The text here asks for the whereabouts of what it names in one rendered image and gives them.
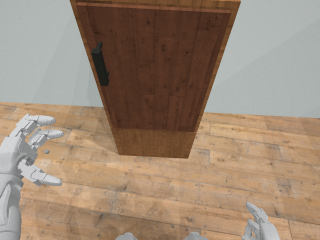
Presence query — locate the left robot forearm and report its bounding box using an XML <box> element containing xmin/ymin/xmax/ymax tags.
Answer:
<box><xmin>0</xmin><ymin>173</ymin><xmax>24</xmax><ymax>240</ymax></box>

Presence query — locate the handle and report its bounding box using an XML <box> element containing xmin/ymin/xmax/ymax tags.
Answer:
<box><xmin>91</xmin><ymin>42</ymin><xmax>109</xmax><ymax>86</ymax></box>

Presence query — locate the cupboard door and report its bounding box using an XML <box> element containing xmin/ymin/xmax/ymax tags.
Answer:
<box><xmin>76</xmin><ymin>2</ymin><xmax>232</xmax><ymax>133</ymax></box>

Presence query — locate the robot left hand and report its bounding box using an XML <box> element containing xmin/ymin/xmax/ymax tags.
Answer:
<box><xmin>0</xmin><ymin>114</ymin><xmax>64</xmax><ymax>186</ymax></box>

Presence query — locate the robot right hand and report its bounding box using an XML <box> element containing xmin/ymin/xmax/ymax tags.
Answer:
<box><xmin>242</xmin><ymin>202</ymin><xmax>281</xmax><ymax>240</ymax></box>

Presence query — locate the robot right shin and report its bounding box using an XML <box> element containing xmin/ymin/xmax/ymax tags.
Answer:
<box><xmin>189</xmin><ymin>232</ymin><xmax>199</xmax><ymax>236</ymax></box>

